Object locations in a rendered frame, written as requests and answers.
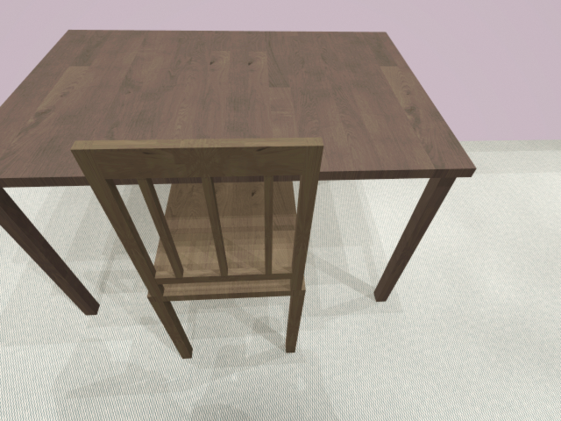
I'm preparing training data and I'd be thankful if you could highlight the chair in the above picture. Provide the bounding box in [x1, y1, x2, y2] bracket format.
[70, 138, 323, 359]

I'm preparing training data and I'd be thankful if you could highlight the table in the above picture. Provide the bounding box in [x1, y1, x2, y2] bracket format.
[0, 30, 477, 316]

